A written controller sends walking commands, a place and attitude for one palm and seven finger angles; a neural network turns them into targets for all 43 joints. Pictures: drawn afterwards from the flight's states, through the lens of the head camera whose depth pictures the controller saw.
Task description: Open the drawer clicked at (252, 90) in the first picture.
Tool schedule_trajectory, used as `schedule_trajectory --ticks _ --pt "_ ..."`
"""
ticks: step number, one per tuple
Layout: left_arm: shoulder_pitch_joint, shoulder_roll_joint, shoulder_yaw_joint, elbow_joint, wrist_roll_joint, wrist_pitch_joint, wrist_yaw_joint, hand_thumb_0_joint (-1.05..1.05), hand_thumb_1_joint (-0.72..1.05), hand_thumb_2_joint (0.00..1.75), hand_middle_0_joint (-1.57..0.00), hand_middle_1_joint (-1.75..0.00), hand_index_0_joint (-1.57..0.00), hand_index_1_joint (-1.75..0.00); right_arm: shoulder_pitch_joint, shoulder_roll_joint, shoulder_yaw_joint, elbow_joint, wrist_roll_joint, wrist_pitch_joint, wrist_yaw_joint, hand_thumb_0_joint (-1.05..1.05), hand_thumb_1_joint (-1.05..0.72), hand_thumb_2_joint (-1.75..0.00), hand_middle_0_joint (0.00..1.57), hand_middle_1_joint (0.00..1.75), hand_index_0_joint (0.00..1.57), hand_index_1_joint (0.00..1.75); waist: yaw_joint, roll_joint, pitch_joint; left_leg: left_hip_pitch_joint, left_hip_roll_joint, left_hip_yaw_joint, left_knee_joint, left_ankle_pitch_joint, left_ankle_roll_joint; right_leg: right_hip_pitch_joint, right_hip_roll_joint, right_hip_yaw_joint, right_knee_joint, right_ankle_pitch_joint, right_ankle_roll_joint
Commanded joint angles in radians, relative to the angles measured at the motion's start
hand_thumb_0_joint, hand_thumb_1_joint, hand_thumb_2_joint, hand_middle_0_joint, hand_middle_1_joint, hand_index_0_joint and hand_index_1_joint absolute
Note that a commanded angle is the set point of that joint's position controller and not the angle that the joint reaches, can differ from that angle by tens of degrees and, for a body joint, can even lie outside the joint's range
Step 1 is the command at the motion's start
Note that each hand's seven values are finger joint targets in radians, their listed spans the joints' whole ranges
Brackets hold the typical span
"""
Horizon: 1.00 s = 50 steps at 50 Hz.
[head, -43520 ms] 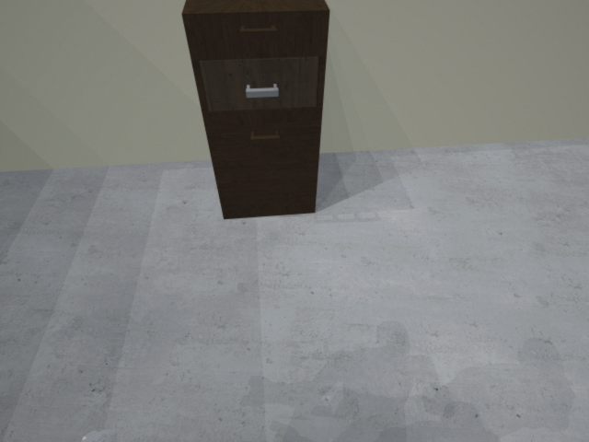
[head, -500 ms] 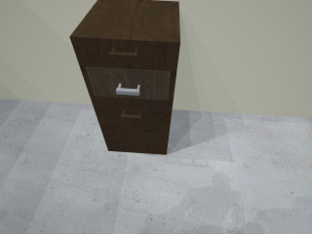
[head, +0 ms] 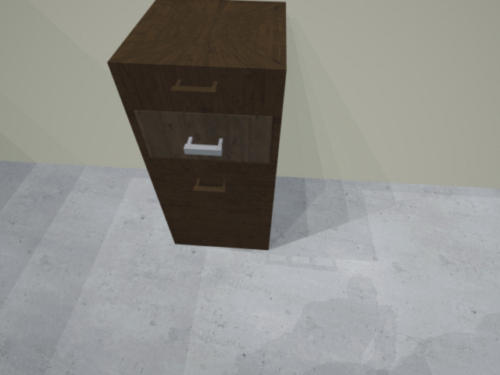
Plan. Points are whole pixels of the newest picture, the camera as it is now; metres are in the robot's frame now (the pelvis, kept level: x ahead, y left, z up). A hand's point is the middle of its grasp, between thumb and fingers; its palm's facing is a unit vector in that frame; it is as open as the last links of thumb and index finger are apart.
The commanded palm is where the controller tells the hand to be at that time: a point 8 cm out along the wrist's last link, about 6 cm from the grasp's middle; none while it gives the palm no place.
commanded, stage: take the last steps up to it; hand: left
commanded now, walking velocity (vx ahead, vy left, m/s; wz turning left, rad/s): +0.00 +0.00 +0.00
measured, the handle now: (204, 145) +0.73 +0.17 -0.12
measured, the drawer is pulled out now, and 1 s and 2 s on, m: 0.00 0.00 0.00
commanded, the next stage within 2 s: come to a stop and stand still in 0.64 s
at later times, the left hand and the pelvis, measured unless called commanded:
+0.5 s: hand out of the picture +0.04 +0.17 -0.19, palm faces +0.00 -0.99 -0.16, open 7.4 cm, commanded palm none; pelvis +0.07 +0.00 -0.01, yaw -2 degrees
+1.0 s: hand (191, 333) +0.23 +0.14 -0.19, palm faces +0.05 -0.98 -0.20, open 7.3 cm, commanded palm none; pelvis +0.21 -0.04 -0.02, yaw -1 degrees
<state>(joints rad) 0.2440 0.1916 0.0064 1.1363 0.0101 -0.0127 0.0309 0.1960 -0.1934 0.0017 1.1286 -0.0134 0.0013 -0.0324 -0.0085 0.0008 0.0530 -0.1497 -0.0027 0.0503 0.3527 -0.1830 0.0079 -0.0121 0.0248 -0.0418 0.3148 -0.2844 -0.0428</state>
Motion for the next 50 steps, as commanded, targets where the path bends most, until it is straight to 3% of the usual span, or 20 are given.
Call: schedule_trajectory --ticks 1,10,15,17,18,19,20,22,24,26,31,32,33,34,35,37,40,45,47,50 --pt "0.054 0.132 0.028 -0.028 -0.003 -0.011 0.009 0.00 0.90 0.90 -0.20 -0.30 -0.20 -0.30 0.054 -0.126 -0.020 -0.025 -0.001 -0.012 -0.013 0.00 -0.90 -0.90 0.20 0.30 0.20 0.30 -0.002 -0.006 -0.011 0.076 0.113 -0.098 -0.009 0.261 0.024 -0.092 -0.140 0.094 -0.045 0.330 -0.001" --pt "0.135 0.104 0.040 0.002 0.003 0.009 -0.007 0.00 0.90 0.90 -0.20 -0.30 -0.20 -0.30 0.083 -0.053 -0.021 -0.019 -0.014 0.002 0.004 0.00 -0.90 -0.90 0.20 0.30 0.20 0.30 0.017 -0.089 0.128 -0.130 0.054 -0.017 0.124 -0.143 0.013 -0.125 -0.163 0.168 -0.079 -0.187 -0.061" --pt "0.174 0.104 0.060 -0.006 0.010 -0.004 -0.006 0.00 0.90 0.90 -0.20 -0.30 -0.20 -0.30 0.083 -0.031 -0.033 -0.057 -0.012 -0.012 0.002 0.00 -0.90 -0.90 0.20 0.30 0.20 0.30 0.016 -0.116 0.160 -0.257 0.062 0.038 0.283 -0.259 0.004 -0.056 -0.251 0.241 -0.027 0.113 -0.163" --pt "0.142 0.085 0.063 -0.020 0.007 -0.009 -0.008 0.00 0.90 0.90 -0.20 -0.30 -0.20 -0.30 0.216 -0.032 -0.037 -0.019 -0.014 -0.027 -0.005 0.00 -0.90 -0.90 0.20 0.30 0.20 0.30 -0.050 -0.021 0.106 -0.019 0.065 0.038 0.122 -0.071 0.025 -0.147 -0.179 0.129 0.161 0.350 -0.115" --pt "0.119 0.059 0.061 -0.038 0.001 -0.013 -0.014 0.00 0.90 0.90 -0.20 -0.30 -0.20 -0.30 0.346 -0.074 -0.048 0.026 -0.022 -0.040 -0.011 0.00 -0.90 -0.90 0.20 0.30 0.20 0.30 -0.090 0.154 0.050 0.183 0.154 -0.112 0.071 0.216 0.085 -0.296 -0.068 0.026 0.415 0.356 -0.055" --pt "0.054 0.024 0.050 -0.075 -0.008 -0.023 -0.015 0.00 0.90 0.90 -0.20 -0.30 -0.20 -0.30 0.488 -0.124 -0.058 0.070 -0.024 -0.048 -0.025 0.00 -0.90 -0.90 0.20 0.30 0.20 0.30 -0.127 0.377 0.021 0.355 0.346 -0.364 0.015 0.605 0.195 -0.555 0.015 -0.051 0.699 -0.108 -0.010" --pt "-0.006 0.041 0.056 -0.091 -0.004 -0.026 -0.009 0.00 0.90 0.90 -0.20 -0.30 -0.20 -0.30 0.536 -0.103 -0.043 0.093 -0.023 -0.039 -0.036 0.00 -0.90 -0.90 0.20 0.30 0.20 0.30 -0.128 0.221 0.029 0.323 0.431 -0.400 0.005 0.754 0.245 -0.617 -0.022 0.038 0.845 -0.274 -0.022" --pt "0.003 0.005 0.059 -0.094 0.002 -0.017 -0.016 0.00 0.90 0.90 -0.20 -0.30 -0.20 -0.30 0.419 -0.074 -0.038 0.040 -0.023 -0.048 -0.035 0.00 -0.90 -0.90 0.20 0.30 0.20 0.30 -0.060 0.038 0.090 0.161 0.403 -0.301 -0.047 0.526 0.220 -0.610 -0.097 0.071 0.864 -0.204 -0.015" --pt "0.023 -0.021 0.055 -0.100 0.004 -0.004 -0.033 0.00 0.90 0.90 -0.20 -0.30 -0.20 -0.30 0.336 -0.054 -0.036 0.024 -0.018 -0.061 -0.030 0.00 -0.90 -0.90 0.20 0.30 0.20 0.30 -0.013 0.094 0.112 0.079 0.326 -0.182 -0.108 0.353 0.161 -0.566 -0.114 0.033 0.754 -0.109 0.004" --pt "0.000 -0.034 0.051 -0.114 0.007 0.000 -0.043 0.00 0.90 0.90 -0.20 -0.30 -0.20 -0.30 0.319 -0.051 -0.035 0.025 -0.019 -0.063 -0.027 0.00 -0.90 -0.90 0.20 0.30 0.20 0.30 -0.010 0.136 0.111 0.017 0.284 -0.101 -0.113 0.313 0.141 -0.483 -0.119 -0.007 0.576 -0.066 0.009" --pt "0.086 -0.012 0.066 -0.087 0.009 -0.002 -0.049 0.00 0.90 0.90 -0.20 -0.30 -0.20 -0.30 0.287 -0.076 -0.049 0.027 -0.014 -0.038 -0.014 0.00 -0.90 -0.90 0.20 0.30 0.20 0.30 0.038 0.101 0.071 -0.122 0.223 -0.039 -0.006 0.064 0.110 -0.176 -0.028 -0.127 0.328 0.056 0.003" --pt "0.163 0.022 0.078 -0.065 0.009 -0.009 -0.046 0.00 0.90 0.90 -0.20 -0.30 -0.20 -0.30 0.274 -0.066 -0.048 0.022 -0.008 -0.037 -0.012 0.00 -0.90 -0.90 0.20 0.30 0.20 0.30 0.078 0.056 0.051 -0.173 0.180 -0.004 0.115 0.056 0.086 -0.051 -0.032 -0.105 0.260 0.067 -0.006" --pt "0.278 0.096 0.095 -0.038 0.013 -0.021 -0.038 0.00 0.90 0.90 -0.20 -0.30 -0.20 -0.30 0.268 -0.028 -0.043 0.006 0.002 -0.039 -0.002 0.00 -0.90 -0.90 0.20 0.30 0.20 0.30 0.129 -0.109 -0.006 -0.283 0.093 0.067 0.346 -0.081 0.044 0.098 -0.168 0.082 0.158 0.001 -0.054" --pt "0.340 0.180 0.112 -0.032 0.008 -0.028 -0.025 0.00 0.90 0.90 -0.20 -0.30 -0.20 -0.30 0.275 0.022 -0.042 -0.034 0.009 -0.034 0.006 0.00 -0.90 -0.90 0.20 0.30 0.20 0.30 0.129 -0.323 -0.064 -0.401 0.005 0.095 0.668 -0.419 0.019 0.135 -0.418 0.452 -0.047 -0.040 -0.152" --pt "0.294 0.177 0.104 -0.042 0.001 -0.020 -0.012 0.00 0.90 0.90 -0.20 -0.30 -0.20 -0.30 0.214 0.005 -0.049 -0.043 0.007 -0.023 0.005 0.00 -0.90 -0.90 0.20 0.30 0.20 0.30 0.122 -0.237 -0.023 -0.420 0.051 -0.013 0.828 -0.469 0.025 0.016 -0.449 0.516 -0.103 -0.155 -0.206" --pt "0.099 0.103 0.088 -0.094 0.011 -0.010 0.005 0.00 0.90 0.90 -0.20 -0.30 -0.20 -0.30 0.175 0.023 -0.054 -0.055 -0.003 -0.016 0.008 0.00 -0.90 -0.90 0.20 0.30 0.20 0.30 0.038 -0.165 0.068 -0.411 0.128 -0.079 0.836 -0.340 0.023 -0.201 -0.409 0.369 -0.099 -0.140 -0.194" --pt "0.012 0.065 0.074 -0.129 0.024 -0.018 0.011 0.00 0.90 0.90 -0.20 -0.30 -0.20 -0.30 0.253 0.083 -0.032 -0.024 0.000 0.003 0.011 0.00 -0.90 -0.90 0.20 0.30 0.20 0.30 -0.026 -0.080 -0.002 -0.182 0.104 -0.034 0.547 -0.290 0.000 -0.308 -0.326 0.128 -0.057 0.260 -0.144" --pt "0.032 0.082 0.079 -0.107 0.005 -0.003 0.017 0.00 0.90 0.90 -0.20 -0.30 -0.20 -0.30 0.240 0.023 -0.038 -0.043 0.003 0.007 0.004 0.00 -0.90 -0.90 0.20 0.30 0.20 0.30 -0.021 -0.030 -0.057 -0.054 0.071 -0.005 0.123 0.104 -0.016 -0.180 -0.243 0.030 0.157 0.538 -0.068" --pt "0.064 0.045 0.068 -0.130 0.002 0.011 0.023 0.00 0.90 0.90 -0.20 -0.30 -0.20 -0.30 0.195 -0.079 -0.055 -0.083 -0.007 0.006 -0.006 0.00 -0.90 -0.90 0.20 0.30 0.20 0.30 0.005 0.111 -0.083 0.033 0.244 -0.135 0.121 0.727 0.069 -0.255 -0.129 -0.046 0.251 0.260 0.019" --pt "0.042 0.059 0.068 -0.143 0.002 0.024 0.019 0.00 0.90 0.90 -0.20 -0.30 -0.20 -0.30 0.138 -0.120 -0.064 -0.112 -0.003 0.014 -0.021 0.00 -0.90 -0.90 0.20 0.30 0.20 0.30 -0.005 0.279 -0.045 0.102 0.322 -0.189 0.081 1.125 0.144 -0.335 -0.065 -0.037 0.438 -0.162 0.042"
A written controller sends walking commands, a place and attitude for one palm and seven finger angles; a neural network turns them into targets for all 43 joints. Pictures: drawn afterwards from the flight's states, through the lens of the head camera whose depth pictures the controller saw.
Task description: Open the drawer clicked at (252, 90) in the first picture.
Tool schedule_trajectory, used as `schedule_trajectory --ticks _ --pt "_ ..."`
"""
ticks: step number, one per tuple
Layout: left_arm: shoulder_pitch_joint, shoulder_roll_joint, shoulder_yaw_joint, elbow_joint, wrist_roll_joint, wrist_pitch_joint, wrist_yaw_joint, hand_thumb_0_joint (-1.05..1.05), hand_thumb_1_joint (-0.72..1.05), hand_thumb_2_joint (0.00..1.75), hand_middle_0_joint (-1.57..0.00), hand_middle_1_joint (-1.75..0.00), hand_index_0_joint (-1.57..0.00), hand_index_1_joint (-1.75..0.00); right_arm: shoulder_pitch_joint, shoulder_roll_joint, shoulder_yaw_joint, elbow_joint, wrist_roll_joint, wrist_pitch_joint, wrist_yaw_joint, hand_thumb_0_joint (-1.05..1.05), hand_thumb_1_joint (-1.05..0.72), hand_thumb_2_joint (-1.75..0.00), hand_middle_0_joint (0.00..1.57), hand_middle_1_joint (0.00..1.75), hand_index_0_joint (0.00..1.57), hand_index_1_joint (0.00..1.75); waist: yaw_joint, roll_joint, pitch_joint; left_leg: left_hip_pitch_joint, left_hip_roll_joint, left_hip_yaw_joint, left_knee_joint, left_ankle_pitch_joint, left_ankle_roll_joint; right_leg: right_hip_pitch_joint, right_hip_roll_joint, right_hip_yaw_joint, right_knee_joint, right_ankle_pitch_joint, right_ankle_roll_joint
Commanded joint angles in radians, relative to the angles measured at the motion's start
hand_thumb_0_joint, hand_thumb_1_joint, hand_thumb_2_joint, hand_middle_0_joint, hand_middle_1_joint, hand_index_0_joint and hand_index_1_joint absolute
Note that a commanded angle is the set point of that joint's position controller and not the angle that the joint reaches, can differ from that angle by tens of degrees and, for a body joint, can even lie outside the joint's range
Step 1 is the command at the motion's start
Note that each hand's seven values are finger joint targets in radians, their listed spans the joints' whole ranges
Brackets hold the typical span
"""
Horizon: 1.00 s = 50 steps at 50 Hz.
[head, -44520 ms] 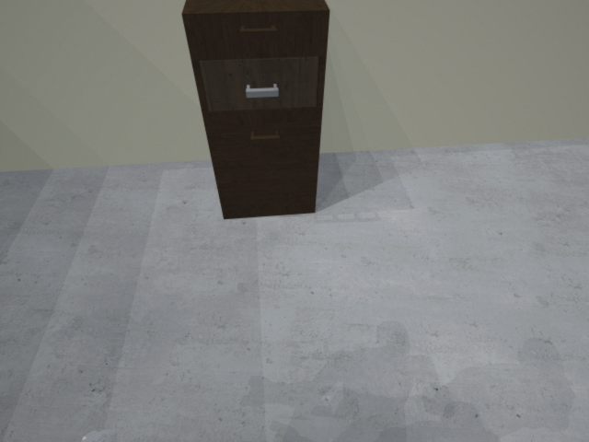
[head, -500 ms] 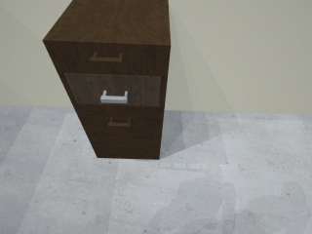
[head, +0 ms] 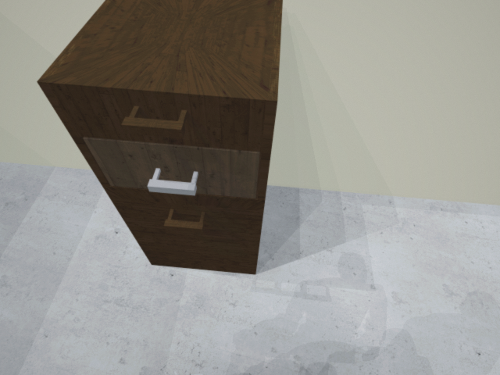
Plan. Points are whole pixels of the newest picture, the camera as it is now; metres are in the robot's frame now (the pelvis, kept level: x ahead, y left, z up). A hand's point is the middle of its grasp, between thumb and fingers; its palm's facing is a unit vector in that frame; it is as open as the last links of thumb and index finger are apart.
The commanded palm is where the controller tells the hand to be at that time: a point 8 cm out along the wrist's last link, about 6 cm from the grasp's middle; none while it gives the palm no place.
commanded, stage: come to a stop and stand still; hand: left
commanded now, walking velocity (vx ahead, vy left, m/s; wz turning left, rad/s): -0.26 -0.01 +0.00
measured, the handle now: (174, 180) +0.52 +0.22 -0.11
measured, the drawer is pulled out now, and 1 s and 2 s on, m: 0.00 0.00 0.00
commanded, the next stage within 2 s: look again from close up in 1.20 s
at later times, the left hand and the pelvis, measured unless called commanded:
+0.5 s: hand out of the picture +0.04 +0.16 -0.14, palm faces +0.07 -0.95 -0.30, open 7.4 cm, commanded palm none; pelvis +0.00 -0.04 +0.02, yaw +1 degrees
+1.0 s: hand out of the picture -0.01 +0.22 -0.16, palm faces +0.01 -0.97 -0.22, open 7.4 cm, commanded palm none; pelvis -0.05 +0.04 +0.01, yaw +0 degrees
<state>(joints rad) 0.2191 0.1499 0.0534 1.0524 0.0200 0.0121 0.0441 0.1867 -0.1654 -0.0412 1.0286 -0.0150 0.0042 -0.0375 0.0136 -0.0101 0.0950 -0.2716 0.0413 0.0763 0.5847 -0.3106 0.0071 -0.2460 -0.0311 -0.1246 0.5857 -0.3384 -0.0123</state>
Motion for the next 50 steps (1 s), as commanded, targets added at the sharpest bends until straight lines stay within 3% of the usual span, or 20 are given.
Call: schedule_trajectory --ticks 1,3,7,8,9,10,11,14,21,24,27,28,29,30,32,33,35,38,43,50 --pt "0.047 0.110 0.025 -0.069 -0.011 0.004 0.003 0.00 0.90 0.90 -0.20 -0.30 -0.20 -0.30 0.142 -0.163 -0.026 -0.021 -0.005 0.016 -0.020 0.00 -0.90 -0.90 0.20 0.30 0.20 0.30 -0.038 0.282 -0.100 0.265 0.291 -0.228 -0.156 1.296 0.172 -0.141 0.002 0.078 0.233 -0.213 0.010" --pt "0.037 0.103 0.029 -0.080 -0.010 0.004 0.002 0.00 0.90 0.90 -0.20 -0.30 -0.20 -0.30 0.091 -0.189 -0.042 -0.045 -0.012 0.025 -0.025 0.00 -0.90 -0.90 0.20 0.30 0.20 0.30 -0.032 0.213 -0.140 0.357 0.281 -0.199 -0.109 1.253 0.185 -0.196 0.017 0.108 0.242 -0.212 0.001" --pt "0.086 0.122 0.034 -0.087 -0.003 0.001 -0.008 0.00 0.90 0.90 -0.20 -0.30 -0.20 -0.30 0.000 -0.217 -0.058 -0.080 -0.004 0.031 -0.020 0.00 -0.90 -0.90 0.20 0.30 0.20 0.30 0.007 0.137 -0.173 0.284 0.218 -0.128 -0.052 0.965 0.100 -0.032 0.020 0.084 -0.034 0.081 0.004" --pt "0.108 0.150 0.037 -0.087 0.004 -0.003 -0.009 0.00 0.90 0.90 -0.20 -0.30 -0.20 -0.30 -0.015 -0.210 -0.058 -0.091 0.001 0.034 -0.016 0.00 -0.90 -0.90 0.20 0.30 0.20 0.30 0.020 0.041 -0.178 0.223 0.163 -0.088 0.010 0.759 0.052 0.040 -0.019 0.111 -0.147 0.386 0.004" --pt "0.104 0.221 0.046 -0.094 0.013 -0.011 -0.004 0.00 0.90 0.90 -0.20 -0.30 -0.20 -0.30 0.000 -0.175 -0.056 -0.110 0.011 0.035 -0.008 0.00 -0.90 -0.90 0.20 0.30 0.20 0.30 0.006 -0.148 -0.192 0.071 0.049 -0.023 0.107 0.430 -0.007 0.147 -0.160 0.296 -0.150 0.810 -0.056" --pt "0.089 0.259 0.047 -0.093 0.011 -0.014 -0.011 0.00 0.90 0.90 -0.20 -0.30 -0.20 -0.30 -0.002 -0.143 -0.051 -0.116 0.014 0.038 0.005 0.00 -0.90 -0.90 0.20 0.30 0.20 0.30 0.013 -0.220 -0.144 -0.048 -0.061 -0.011 0.274 -0.201 -0.037 0.158 -0.339 0.368 -0.186 1.067 -0.170" --pt "0.096 0.247 0.046 -0.089 0.011 -0.009 -0.004 0.00 0.90 0.90 -0.20 -0.30 -0.20 -0.30 -0.053 -0.121 -0.049 -0.118 0.010 0.054 0.001 0.00 -0.90 -0.90 0.20 0.30 0.20 0.30 0.040 -0.218 -0.131 -0.091 -0.067 -0.112 0.447 -0.324 -0.023 0.125 -0.359 0.411 -0.186 1.070 -0.215" --pt "0.028 0.200 0.042 -0.110 0.008 -0.004 0.009 0.00 0.90 0.90 -0.20 -0.30 -0.20 -0.30 -0.064 -0.109 -0.041 -0.103 0.009 0.059 0.009 0.00 -0.90 -0.90 0.20 0.30 0.20 0.30 0.010 -0.144 -0.115 -0.192 -0.045 -0.160 0.567 -0.209 -0.033 0.181 -0.274 0.318 -0.175 0.925 -0.200" --pt "0.092 0.222 0.043 -0.090 0.006 -0.017 0.009 0.00 0.90 0.90 -0.20 -0.30 -0.20 -0.30 -0.087 -0.101 -0.021 -0.088 0.008 0.052 0.024 0.00 -0.90 -0.90 0.20 0.30 0.20 0.30 0.041 -0.116 -0.141 -0.154 -0.038 -0.113 0.274 -0.154 -0.052 0.301 -0.262 0.293 -0.213 0.837 -0.185" --pt "0.085 0.222 0.041 -0.078 0.010 -0.016 0.006 0.00 0.90 0.90 -0.20 -0.30 -0.20 -0.30 -0.069 -0.095 -0.017 -0.081 0.013 0.043 0.023 0.00 -0.90 -0.90 0.20 0.30 0.20 0.30 0.035 -0.162 -0.132 -0.089 -0.035 -0.093 0.149 -0.149 -0.044 0.259 -0.255 0.287 -0.219 0.771 -0.185" --pt "0.053 0.214 0.034 -0.067 0.004 -0.015 0.001 0.00 0.90 0.90 -0.20 -0.30 -0.20 -0.30 0.003 -0.087 -0.013 -0.048 0.011 0.034 0.018 0.00 -0.90 -0.90 0.20 0.30 0.20 0.30 0.000 -0.138 -0.118 0.022 -0.036 -0.072 -0.027 -0.038 -0.035 0.177 -0.215 0.257 -0.215 0.621 -0.149" --pt "0.136 0.214 0.015 -0.084 0.007 -0.049 0.038 0.00 0.90 0.90 -0.20 -0.30 -0.20 -0.30 -0.017 -0.136 -0.022 -0.136 0.012 -0.002 0.021 0.00 -0.90 -0.90 0.20 0.30 0.20 0.30 0.006 0.010 -0.311 0.019 -0.062 -0.028 0.029 -0.055 -0.048 0.320 -0.249 0.384 -0.081 1.109 -0.106" --pt "0.098 0.246 0.018 -0.103 -0.003 -0.054 0.035 0.00 0.90 0.90 -0.20 -0.30 -0.20 -0.30 -0.004 -0.106 -0.010 -0.158 0.020 -0.004 0.024 0.00 -0.90 -0.90 0.20 0.30 0.20 0.30 -0.029 0.000 -0.295 -0.010 -0.039 -0.027 -0.029 0.009 -0.030 0.348 -0.246 0.302 -0.036 1.085 -0.103" --pt "0.096 0.223 0.013 -0.123 -0.005 -0.043 0.036 0.00 0.90 0.90 -0.20 -0.30 -0.20 -0.30 0.042 -0.093 -0.003 -0.162 0.013 -0.008 0.020 0.00 -0.90 -0.90 0.20 0.30 0.20 0.30 -0.026 -0.035 -0.327 0.027 -0.036 -0.053 -0.109 0.062 -0.005 0.311 -0.202 0.265 0.011 0.960 -0.085" --pt "0.085 0.161 -0.003 -0.118 -0.011 -0.028 0.030 0.00 0.90 0.90 -0.20 -0.30 -0.20 -0.30 0.059 -0.123 -0.001 -0.151 0.005 -0.005 0.014 0.00 -0.90 -0.90 0.20 0.30 0.20 0.30 -0.018 -0.045 -0.231 0.090 0.046 -0.093 -0.095 0.292 0.021 0.137 -0.120 0.183 -0.034 0.579 -0.042" --pt "0.090 0.141 -0.008 -0.120 -0.007 -0.026 0.028 0.00 0.90 0.90 -0.20 -0.30 -0.20 -0.30 0.061 -0.127 0.001 -0.153 0.001 0.000 0.015 0.00 -0.90 -0.90 0.20 0.30 0.20 0.30 -0.012 -0.087 -0.156 0.069 0.068 -0.088 -0.079 0.295 0.025 0.068 -0.105 0.177 -0.081 0.463 -0.039" --pt "0.078 0.150 -0.015 -0.117 -0.005 -0.022 0.017 0.00 0.90 0.90 -0.20 -0.30 -0.20 -0.30 0.085 -0.123 0.007 -0.138 0.001 -0.008 0.015 0.00 -0.90 -0.90 0.20 0.30 0.20 0.30 -0.020 0.071 -0.085 0.058 0.062 -0.101 -0.082 0.404 0.025 0.030 -0.077 0.163 -0.068 0.379 -0.038" --pt "0.076 0.148 -0.026 -0.111 -0.008 -0.010 0.004 0.00 0.90 0.90 -0.20 -0.30 -0.20 -0.30 0.065 -0.126 0.018 -0.141 0.001 -0.012 0.016 0.00 -0.90 -0.90 0.20 0.30 0.20 0.30 -0.006 0.073 0.004 -0.042 0.064 -0.138 -0.178 0.180 0.036 0.013 -0.049 0.158 -0.112 0.148 -0.022" --pt "0.097 0.128 -0.034 -0.114 -0.001 0.002 -0.009 0.00 0.90 0.90 -0.20 -0.30 -0.20 -0.30 0.095 -0.150 0.016 -0.134 -0.007 -0.019 0.019 0.00 -0.90 -0.90 0.20 0.30 0.20 0.30 -0.002 0.066 0.032 -0.146 0.080 -0.202 -0.331 -0.176 0.050 0.036 -0.025 0.123 -0.101 0.079 -0.011" --pt "0.136 0.110 -0.041 -0.093 0.004 -0.002 -0.017 0.00 0.90 0.90 -0.20 -0.30 -0.20 -0.30 0.127 -0.154 0.020 -0.107 -0.006 -0.026 0.017 0.00 -0.90 -0.90 0.20 0.30 0.20 0.30 0.007 0.049 0.012 -0.154 0.088 -0.227 -0.378 -0.238 0.061 0.048 -0.030 0.124 -0.111 0.090 -0.008"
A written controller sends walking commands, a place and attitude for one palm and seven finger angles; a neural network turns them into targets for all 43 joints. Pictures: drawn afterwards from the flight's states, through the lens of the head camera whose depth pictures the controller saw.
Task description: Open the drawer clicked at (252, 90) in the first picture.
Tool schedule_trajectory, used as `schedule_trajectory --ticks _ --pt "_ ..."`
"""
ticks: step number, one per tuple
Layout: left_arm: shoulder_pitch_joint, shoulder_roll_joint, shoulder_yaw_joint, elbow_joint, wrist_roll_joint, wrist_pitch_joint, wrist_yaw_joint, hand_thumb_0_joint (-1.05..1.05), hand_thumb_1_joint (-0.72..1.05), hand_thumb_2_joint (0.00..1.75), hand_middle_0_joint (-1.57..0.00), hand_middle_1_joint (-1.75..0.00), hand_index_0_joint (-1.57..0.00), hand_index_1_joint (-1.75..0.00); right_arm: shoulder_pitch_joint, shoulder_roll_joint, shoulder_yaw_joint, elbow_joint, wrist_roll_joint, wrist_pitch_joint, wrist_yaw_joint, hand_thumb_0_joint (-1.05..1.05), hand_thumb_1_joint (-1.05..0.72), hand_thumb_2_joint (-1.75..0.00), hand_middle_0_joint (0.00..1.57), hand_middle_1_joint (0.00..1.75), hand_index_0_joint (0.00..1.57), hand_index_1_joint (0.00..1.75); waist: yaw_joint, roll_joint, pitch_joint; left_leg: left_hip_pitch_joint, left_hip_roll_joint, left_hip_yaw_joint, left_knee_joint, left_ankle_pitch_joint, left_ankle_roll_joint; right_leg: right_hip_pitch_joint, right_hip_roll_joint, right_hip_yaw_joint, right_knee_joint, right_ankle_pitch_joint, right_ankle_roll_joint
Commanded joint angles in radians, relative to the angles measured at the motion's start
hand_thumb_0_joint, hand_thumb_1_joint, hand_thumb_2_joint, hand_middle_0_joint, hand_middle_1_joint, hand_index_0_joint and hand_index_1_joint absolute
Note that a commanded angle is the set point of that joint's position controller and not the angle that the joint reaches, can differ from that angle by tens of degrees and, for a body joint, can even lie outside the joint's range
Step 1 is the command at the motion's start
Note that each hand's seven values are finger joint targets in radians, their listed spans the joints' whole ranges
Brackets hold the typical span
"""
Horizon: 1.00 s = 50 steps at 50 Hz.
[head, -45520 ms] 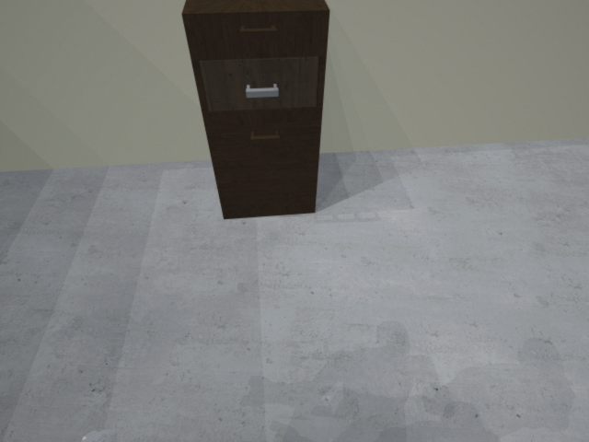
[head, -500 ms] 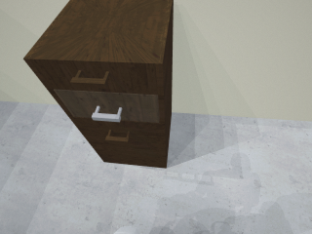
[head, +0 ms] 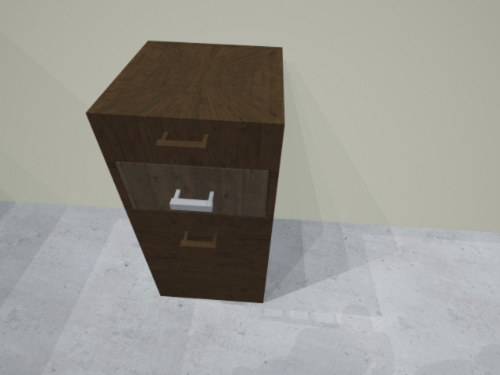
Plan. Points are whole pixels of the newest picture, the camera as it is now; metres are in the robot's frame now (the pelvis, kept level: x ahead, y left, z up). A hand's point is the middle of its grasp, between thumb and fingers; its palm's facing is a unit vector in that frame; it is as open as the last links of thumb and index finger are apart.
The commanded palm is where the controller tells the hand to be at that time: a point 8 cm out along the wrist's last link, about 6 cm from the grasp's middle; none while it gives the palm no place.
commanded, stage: come to a stop and stand still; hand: left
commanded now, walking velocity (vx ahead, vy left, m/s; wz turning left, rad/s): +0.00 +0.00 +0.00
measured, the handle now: (193, 199) +0.56 +0.18 -0.11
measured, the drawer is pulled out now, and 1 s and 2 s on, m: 0.00 0.00 0.00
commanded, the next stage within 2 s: look again from close up in 0.20 s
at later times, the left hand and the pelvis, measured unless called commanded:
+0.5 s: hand out of the picture -0.03 +0.14 -0.17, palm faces +0.03 -0.99 -0.14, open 7.4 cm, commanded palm none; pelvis +0.01 -0.01 +0.00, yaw +0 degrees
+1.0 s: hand out of the picture +0.05 +0.15 -0.15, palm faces -0.06 -0.95 -0.32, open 7.3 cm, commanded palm +0.13 +0.18 -0.06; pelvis +0.02 -0.03 +0.00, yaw -1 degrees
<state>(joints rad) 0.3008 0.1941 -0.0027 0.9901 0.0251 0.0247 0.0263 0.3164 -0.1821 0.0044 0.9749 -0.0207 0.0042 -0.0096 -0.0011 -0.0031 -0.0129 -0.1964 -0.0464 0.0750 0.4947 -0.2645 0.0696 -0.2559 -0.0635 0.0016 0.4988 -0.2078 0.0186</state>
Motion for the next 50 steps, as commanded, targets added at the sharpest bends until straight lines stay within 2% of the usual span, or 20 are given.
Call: schedule_trajectory --ticks 1,4,7,14,26,32,34,41,45,46,47,48,49,50 --pt "0.062 0.065 0.014 -0.025 -0.002 -0.016 0.000 0.00 0.90 0.90 -0.20 -0.30 -0.20 -0.30 0.002 -0.138 -0.025 -0.046 0.000 -0.026 -0.011 0.00 -0.90 -0.90 0.20 0.30 0.20 0.30 0.020 0.036 0.111 -0.218 0.174 -0.224 -0.284 -0.281 -0.002 0.055 0.001 0.000 -0.029 -0.041 -0.039" --pt "0.066 0.060 0.013 -0.008 -0.003 -0.022 0.000 0.00 0.90 0.90 -0.20 -0.30 -0.20 -0.30 0.027 -0.126 -0.023 -0.020 0.001 -0.027 -0.011 0.00 -0.90 -0.90 0.20 0.30 0.20 0.30 0.013 0.011 0.109 -0.202 0.168 -0.216 -0.273 -0.257 -0.004 0.048 -0.006 0.013 -0.047 -0.043 -0.042" --pt "0.085 0.047 0.008 0.013 -0.005 -0.026 0.000 0.00 0.90 0.90 -0.20 -0.30 -0.20 -0.30 0.041 -0.119 -0.019 0.004 0.003 -0.028 -0.013 0.00 -0.90 -0.90 0.20 0.30 0.20 0.30 0.012 0.024 0.114 -0.189 0.165 -0.202 -0.267 -0.244 -0.008 0.039 -0.011 0.019 -0.058 -0.037 -0.041" --pt "0.114 0.026 0.004 0.059 -0.006 -0.033 0.005 0.00 0.90 0.90 -0.20 -0.30 -0.20 -0.30 0.068 -0.092 -0.014 0.050 0.008 -0.030 -0.016 0.00 -0.90 -0.90 0.20 0.30 0.20 0.30 0.007 0.008 0.127 -0.166 0.157 -0.185 -0.249 -0.196 -0.012 0.031 -0.019 0.033 -0.077 -0.023 -0.041" --pt "0.126 -0.007 0.002 0.094 -0.009 -0.047 0.012 0.00 0.90 0.90 -0.20 -0.30 -0.20 -0.30 0.080 -0.042 -0.009 0.096 0.012 -0.039 -0.022 0.00 -0.90 -0.90 0.20 0.30 0.20 0.30 0.002 -0.022 0.104 -0.087 0.139 -0.126 -0.173 -0.006 -0.024 0.025 -0.032 0.056 -0.107 0.048 -0.043" --pt "0.116 -0.008 0.004 0.097 -0.012 -0.049 0.013 0.00 0.90 0.90 -0.20 -0.30 -0.20 -0.30 0.079 -0.030 -0.005 0.111 0.011 -0.041 -0.025 0.00 -0.90 -0.90 0.20 0.30 0.20 0.30 0.004 -0.004 0.091 -0.065 0.138 -0.114 -0.157 0.059 -0.030 0.037 -0.033 0.056 -0.111 0.074 -0.046" --pt "0.112 -0.006 0.004 0.099 -0.012 -0.047 0.013 0.00 0.90 0.90 -0.20 -0.30 -0.20 -0.30 0.078 -0.029 -0.003 0.115 0.012 -0.039 -0.026 0.00 -0.90 -0.90 0.20 0.30 0.20 0.30 0.004 -0.005 0.108 -0.073 0.142 -0.115 -0.164 0.051 -0.031 0.036 -0.030 0.056 -0.114 0.067 -0.047" --pt "0.111 -0.002 0.005 0.096 -0.014 -0.050 0.012 0.00 0.90 0.90 -0.20 -0.30 -0.20 -0.30 0.079 -0.027 -0.003 0.121 0.011 -0.040 -0.026 0.00 -0.90 -0.90 0.20 0.30 0.20 0.30 0.006 -0.018 0.079 -0.051 0.136 -0.106 -0.149 0.096 -0.034 0.068 -0.035 0.058 -0.123 0.111 -0.048" --pt "0.102 0.000 0.006 0.094 -0.014 -0.049 0.012 0.00 0.90 0.90 -0.20 -0.30 -0.20 -0.30 0.081 -0.024 -0.002 0.128 0.011 -0.035 -0.026 0.00 -0.90 -0.90 0.20 0.30 0.20 0.30 0.005 -0.022 0.107 -0.059 0.137 -0.105 -0.157 0.069 -0.038 0.056 -0.032 0.058 -0.136 0.078 -0.050" --pt "0.137 0.060 0.007 0.131 -0.002 -0.062 0.051 0.00 0.90 0.90 -0.20 -0.30 -0.20 -0.30 -0.039 -0.077 -0.009 0.058 0.019 -0.042 -0.013 0.00 -0.90 -0.90 0.20 0.30 0.20 0.30 0.039 0.006 0.155 -0.113 0.150 -0.066 0.002 0.109 -0.073 0.014 -0.077 0.073 -0.103 0.283 -0.047" --pt "-0.654 0.275 -0.088 -1.444 0.078 -0.235 0.046 0.00 0.88 0.89 -0.20 -0.32 -0.20 -0.32 -0.054 -0.218 0.001 -0.331 0.082 -0.185 -0.064 0.00 -0.90 -0.90 0.20 0.30 0.20 0.30 -0.067 0.277 -0.359 0.155 0.054 -0.055 -0.142 0.138 -0.034 0.131 0.043 0.090 -0.013 0.118 -0.063" --pt "-0.238 0.266 0.001 -1.138 0.107 -0.153 0.143 0.00 0.85 0.88 -0.20 -0.33 -0.20 -0.33 -0.159 -0.162 -0.008 -0.256 0.075 -0.287 -0.114 0.00 -0.90 -0.90 0.20 0.30 0.20 0.30 0.022 0.346 -0.299 0.116 0.075 -0.048 -0.124 0.128 -0.048 0.065 0.061 -0.010 0.062 -0.018 -0.085" --pt "0.039 0.095 -0.090 -1.011 0.113 0.006 0.192 0.00 0.83 0.87 -0.21 -0.34 -0.21 -0.34 -0.140 -0.115 -0.027 -0.256 0.100 -0.329 -0.110 0.00 -0.90 -0.90 0.20 0.30 0.20 0.30 0.007 0.242 -0.124 -0.040 0.080 -0.085 -0.166 -0.031 -0.070 -0.033 0.070 -0.048 0.064 -0.114 -0.067" --pt "0.054 -0.015 -0.176 -1.007 0.148 0.036 0.198 0.00 0.81 0.86 -0.21 -0.36 -0.21 -0.36 -0.107 -0.117 -0.024 -0.244 0.108 -0.346 -0.113 0.00 -0.90 -0.90 0.20 0.30 0.20 0.30 -0.015 0.122 -0.032 -0.088 0.065 -0.073 -0.130 -0.059 -0.055 -0.055 0.073 -0.065 0.042 -0.082 -0.051"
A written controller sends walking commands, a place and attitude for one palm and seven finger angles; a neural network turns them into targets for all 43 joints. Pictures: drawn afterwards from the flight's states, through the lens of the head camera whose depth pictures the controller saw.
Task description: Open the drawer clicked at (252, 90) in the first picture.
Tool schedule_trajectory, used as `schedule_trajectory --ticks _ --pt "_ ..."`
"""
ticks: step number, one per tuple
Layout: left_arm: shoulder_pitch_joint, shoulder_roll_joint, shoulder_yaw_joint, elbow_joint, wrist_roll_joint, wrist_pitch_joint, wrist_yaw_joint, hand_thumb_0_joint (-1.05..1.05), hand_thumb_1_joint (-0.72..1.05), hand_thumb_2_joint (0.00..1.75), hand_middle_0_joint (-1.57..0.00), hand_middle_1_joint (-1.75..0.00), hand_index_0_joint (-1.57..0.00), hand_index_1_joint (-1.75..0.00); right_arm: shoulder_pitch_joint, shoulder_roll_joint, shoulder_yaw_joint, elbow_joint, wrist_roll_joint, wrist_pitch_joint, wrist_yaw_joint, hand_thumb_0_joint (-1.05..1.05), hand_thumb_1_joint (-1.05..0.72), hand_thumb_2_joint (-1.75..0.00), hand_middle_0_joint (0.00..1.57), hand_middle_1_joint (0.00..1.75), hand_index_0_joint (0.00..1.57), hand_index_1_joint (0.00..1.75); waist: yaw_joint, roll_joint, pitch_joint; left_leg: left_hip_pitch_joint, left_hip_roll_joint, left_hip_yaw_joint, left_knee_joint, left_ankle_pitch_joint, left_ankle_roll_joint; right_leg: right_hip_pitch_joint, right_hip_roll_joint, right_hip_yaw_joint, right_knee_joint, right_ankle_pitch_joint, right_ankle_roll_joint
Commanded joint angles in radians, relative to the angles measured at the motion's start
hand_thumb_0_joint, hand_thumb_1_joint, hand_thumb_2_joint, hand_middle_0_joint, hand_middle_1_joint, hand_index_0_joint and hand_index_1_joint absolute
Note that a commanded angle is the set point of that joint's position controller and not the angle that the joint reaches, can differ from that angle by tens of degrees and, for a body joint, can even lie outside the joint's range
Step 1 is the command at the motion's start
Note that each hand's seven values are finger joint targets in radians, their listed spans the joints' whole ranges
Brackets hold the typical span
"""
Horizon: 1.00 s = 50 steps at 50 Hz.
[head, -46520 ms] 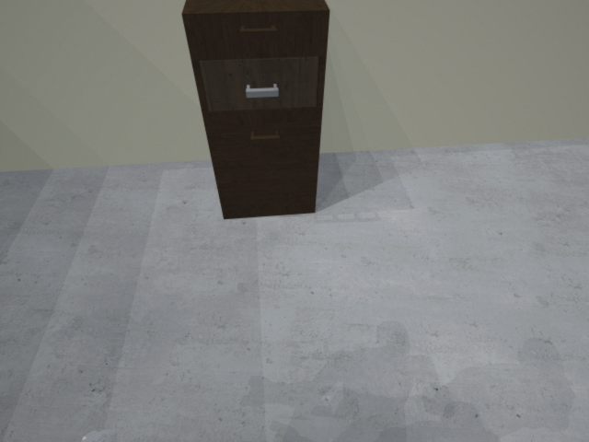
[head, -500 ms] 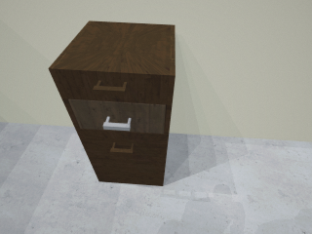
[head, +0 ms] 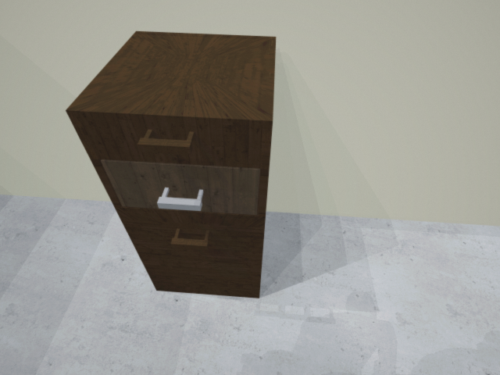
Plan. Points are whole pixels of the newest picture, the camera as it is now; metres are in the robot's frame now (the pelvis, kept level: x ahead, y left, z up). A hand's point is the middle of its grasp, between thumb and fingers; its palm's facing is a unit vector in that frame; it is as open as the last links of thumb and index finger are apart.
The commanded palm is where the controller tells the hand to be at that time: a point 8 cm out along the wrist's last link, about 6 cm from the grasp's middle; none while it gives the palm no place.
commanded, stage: raise the hand with hooked fingers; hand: left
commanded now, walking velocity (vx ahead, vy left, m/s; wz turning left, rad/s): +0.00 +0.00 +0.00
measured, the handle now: (181, 198) +0.54 +0.22 -0.11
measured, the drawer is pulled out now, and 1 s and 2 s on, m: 0.00 0.00 0.00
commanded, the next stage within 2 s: move the hooked fingers above the handle in 1.82 s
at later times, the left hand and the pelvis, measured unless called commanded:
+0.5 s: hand (128, 348) +0.17 +0.22 -0.06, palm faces +0.02 -0.08 -1.00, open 9.5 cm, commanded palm +0.17 +0.21 +0.01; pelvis +0.00 -0.02 -0.05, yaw +1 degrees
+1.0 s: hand (126, 270) +0.27 +0.23 +0.01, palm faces +0.06 -0.10 -0.99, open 12.5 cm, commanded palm +0.25 +0.23 +0.08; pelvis +0.03 +0.00 -0.02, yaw +1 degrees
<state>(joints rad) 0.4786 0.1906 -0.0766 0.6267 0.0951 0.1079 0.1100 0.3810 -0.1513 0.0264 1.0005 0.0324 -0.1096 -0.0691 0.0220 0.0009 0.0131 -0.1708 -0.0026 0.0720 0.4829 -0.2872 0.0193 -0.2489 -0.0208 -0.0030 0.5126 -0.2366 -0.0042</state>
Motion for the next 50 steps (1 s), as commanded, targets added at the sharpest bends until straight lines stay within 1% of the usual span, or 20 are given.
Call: schedule_trajectory --ticks 1,2,3,4,5,6,8,9,11,14,17,19,21,23,25,28,30,34,43,50 --pt "-0.200 0.042 -0.107 -0.728 0.147 -0.058 0.132 0.00 0.78 0.85 -0.21 -0.37 -0.21 -0.37 -0.214 -0.190 -0.054 -0.326 0.044 -0.252 -0.047 0.00 -0.90 -0.90 0.20 0.30 0.20 0.30 -0.057 0.035 0.046 -0.167 0.013 -0.107 -0.089 -0.096 0.003 -0.142 0.033 -0.028 0.012 -0.102 -0.027" --pt "-0.178 0.083 -0.100 -0.736 0.257 -0.070 0.160 0.00 0.76 0.84 -0.21 -0.39 -0.21 -0.39 -0.210 -0.223 -0.057 -0.336 0.008 -0.253 -0.040 0.00 -0.90 -0.90 0.20 0.30 0.20 0.30 -0.069 -0.029 0.001 -0.188 0.008 -0.115 -0.049 -0.118 0.010 -0.192 0.037 -0.023 0.026 -0.150 -0.031" --pt "-0.132 0.057 -0.142 -0.711 0.361 -0.073 0.182 0.00 0.74 0.83 -0.21 -0.40 -0.21 -0.40 -0.212 -0.218 -0.056 -0.378 -0.018 -0.244 -0.029 0.00 -0.90 -0.90 0.20 0.30 0.20 0.30 -0.068 -0.110 0.023 -0.230 -0.003 -0.122 -0.002 -0.124 0.013 -0.254 0.042 -0.024 0.046 -0.199 -0.035" --pt "-0.125 0.072 -0.129 -0.676 0.474 -0.079 0.210 0.00 0.71 0.82 -0.21 -0.42 -0.21 -0.42 -0.213 -0.224 -0.070 -0.425 -0.038 -0.226 -0.014 0.00 -0.90 -0.90 0.20 0.30 0.20 0.30 -0.063 -0.107 -0.006 -0.252 -0.026 -0.113 0.044 -0.113 0.007 -0.279 0.041 0.004 0.050 -0.251 -0.039" --pt "-0.042 0.113 -0.067 -0.649 0.585 -0.084 0.245 0.00 0.69 0.81 -0.22 -0.43 -0.22 -0.43 -0.234 -0.224 -0.089 -0.476 -0.064 -0.194 0.005 0.00 -0.90 -0.90 0.20 0.30 0.20 0.30 -0.023 -0.135 -0.069 -0.256 -0.039 -0.097 0.076 -0.093 -0.004 -0.270 0.043 0.013 0.045 -0.305 -0.046" --pt "0.100 0.092 -0.074 -0.599 0.674 -0.088 0.269 0.00 0.67 0.80 -0.22 -0.45 -0.22 -0.45 -0.272 -0.221 -0.096 -0.518 -0.082 -0.151 0.024 0.00 -0.90 -0.90 0.20 0.30 0.20 0.30 0.021 -0.167 -0.053 -0.287 -0.046 -0.083 0.095 -0.083 -0.008 -0.276 0.048 0.034 0.032 -0.334 -0.057" --pt "0.248 0.087 -0.044 -0.532 0.806 -0.115 0.295 0.00 0.62 0.78 -0.22 -0.48 -0.22 -0.48 -0.315 -0.216 -0.104 -0.567 -0.098 -0.044 0.065 0.00 -0.90 -0.90 0.20 0.30 0.20 0.30 0.066 -0.257 -0.030 -0.362 -0.045 -0.062 0.123 -0.032 -0.012 -0.257 0.047 0.083 0.040 -0.257 -0.072" --pt "0.290 0.111 -0.003 -0.531 0.853 -0.134 0.301 0.00 0.60 0.77 -0.22 -0.50 -0.22 -0.50 -0.331 -0.209 -0.105 -0.586 -0.094 0.006 0.087 0.00 -0.90 -0.90 0.20 0.30 0.20 0.30 0.100 -0.269 -0.060 -0.387 -0.047 -0.054 0.132 0.015 -0.014 -0.210 0.043 0.105 0.062 -0.158 -0.080" --pt "0.219 0.159 0.038 -0.617 0.922 -0.179 0.321 0.00 0.55 0.75 -0.22 -0.53 -0.22 -0.53 -0.392 -0.193 -0.094 -0.630 -0.084 0.072 0.113 0.00 -0.90 -0.90 0.20 0.30 0.20 0.30 0.119 -0.231 -0.111 -0.410 -0.049 -0.035 0.152 0.058 -0.014 -0.177 0.035 0.112 0.123 -0.026 -0.082" --pt "0.133 0.243 0.120 -0.747 1.003 -0.211 0.383 0.00 0.48 0.72 -0.23 -0.57 -0.23 -0.57 -0.409 -0.174 -0.089 -0.662 -0.092 0.124 0.130 0.00 -0.90 -0.90 0.20 0.30 0.20 0.30 0.144 -0.053 -0.201 -0.377 -0.056 -0.034 0.205 0.118 -0.016 -0.199 0.042 0.132 0.200 0.065 -0.094" --pt "-0.065 0.260 0.119 -0.858 1.062 -0.217 0.447 0.00 0.41 0.69 -0.24 -0.62 -0.24 -0.62 -0.382 -0.170 -0.101 -0.676 -0.107 0.142 0.138 0.00 -0.90 -0.90 0.20 0.30 0.20 0.30 0.091 0.026 -0.339 -0.284 -0.047 -0.061 0.308 0.152 -0.013 -0.361 0.048 0.177 0.256 0.039 -0.092" --pt "-0.223 0.298 0.132 -0.949 1.083 -0.228 0.474 0.00 0.36 0.67 -0.24 -0.64 -0.24 -0.64 -0.381 -0.172 -0.103 -0.665 -0.126 0.151 0.135 0.00 -0.90 -0.90 0.20 0.30 0.20 0.30 0.048 0.036 -0.363 -0.240 -0.044 -0.094 0.380 0.131 -0.007 -0.468 0.039 0.198 0.266 -0.015 -0.083" --pt "-0.270 0.292 0.121 -0.943 1.051 -0.240 0.470 0.00 0.32 0.65 -0.24 -0.68 -0.24 -0.68 -0.382 -0.174 -0.103 -0.661 -0.125 0.149 0.124 0.00 -0.90 -0.90 0.20 0.30 0.20 0.30 0.014 0.043 -0.366 -0.241 -0.049 -0.082 0.411 0.084 0.007 -0.486 0.034 0.183 0.254 -0.048 -0.074" --pt "-0.270 0.304 0.119 -0.959 1.008 -0.229 0.449 0.00 0.27 0.63 -0.25 -0.70 -0.25 -0.70 -0.379 -0.181 -0.099 -0.660 -0.124 0.146 0.116 0.00 -0.90 -0.90 0.20 0.30 0.20 0.30 0.006 0.056 -0.395 -0.244 -0.048 -0.082 0.406 0.099 0.012 -0.441 0.035 0.155 0.261 0.007 -0.068" --pt "-0.249 0.270 0.084 -0.923 0.974 -0.188 0.410 0.00 0.22 0.61 -0.25 -0.74 -0.25 -0.74 -0.381 -0.181 -0.090 -0.652 -0.120 0.152 0.110 0.00 -0.90 -0.90 0.20 0.30 0.20 0.30 -0.007 0.015 -0.359 -0.269 -0.045 -0.079 0.383 0.112 0.014 -0.388 0.040 0.119 0.249 0.058 -0.057" --pt "-0.168 0.252 0.054 -0.883 0.944 -0.120 0.330 0.00 0.15 0.58 -0.25 -0.78 -0.25 -0.78 -0.384 -0.170 -0.074 -0.652 -0.102 0.166 0.099 0.00 -0.90 -0.90 0.20 0.30 0.20 0.30 0.018 -0.039 -0.328 -0.297 -0.033 -0.063 0.306 0.151 0.015 -0.236 0.041 0.067 0.219 0.165 -0.047" --pt "-0.129 0.275 0.071 -0.861 0.932 -0.095 0.283 0.00 0.11 0.56 -0.26 -0.81 -0.26 -0.81 -0.389 -0.165 -0.059 -0.646 -0.090 0.167 0.090 0.00 -0.90 -0.90 0.20 0.30 0.20 0.30 0.039 -0.086 -0.307 -0.314 -0.034 -0.057 0.263 0.157 0.011 -0.150 0.037 0.077 0.197 0.215 -0.042" --pt "-0.115 0.360 0.165 -0.849 0.936 -0.109 0.243 0.00 0.01 0.52 -0.26 -0.87 -0.26 -0.87 -0.387 -0.165 -0.046 -0.629 -0.087 0.155 0.075 0.00 -0.90 -0.90 0.20 0.30 0.20 0.30 0.078 -0.092 -0.283 -0.316 -0.032 -0.048 0.196 0.169 0.008 -0.046 0.029 0.094 0.164 0.270 -0.039" --pt "-0.289 0.349 0.165 -0.911 0.911 -0.168 0.282 0.00 -0.20 0.43 -0.28 -1.00 -0.28 -1.00 -0.334 -0.180 -0.094 -0.584 -0.088 0.141 0.071 0.00 -0.90 -0.90 0.20 0.30 0.20 0.30 0.042 0.026 -0.349 -0.180 -0.023 -0.052 0.163 0.266 0.007 -0.072 0.025 0.034 0.142 0.263 -0.044" --pt "-0.406 0.368 0.139 -0.863 0.903 -0.106 0.228 0.00 -0.36 0.36 -0.29 -1.11 -0.29 -1.11 -0.356 -0.194 -0.099 -0.572 -0.065 0.153 0.067 0.00 -0.90 -0.90 0.20 0.30 0.20 0.30 0.048 0.020 -0.299 -0.141 -0.012 -0.057 0.112 0.305 0.005 -0.058 0.027 0.001 0.113 0.223 -0.041"
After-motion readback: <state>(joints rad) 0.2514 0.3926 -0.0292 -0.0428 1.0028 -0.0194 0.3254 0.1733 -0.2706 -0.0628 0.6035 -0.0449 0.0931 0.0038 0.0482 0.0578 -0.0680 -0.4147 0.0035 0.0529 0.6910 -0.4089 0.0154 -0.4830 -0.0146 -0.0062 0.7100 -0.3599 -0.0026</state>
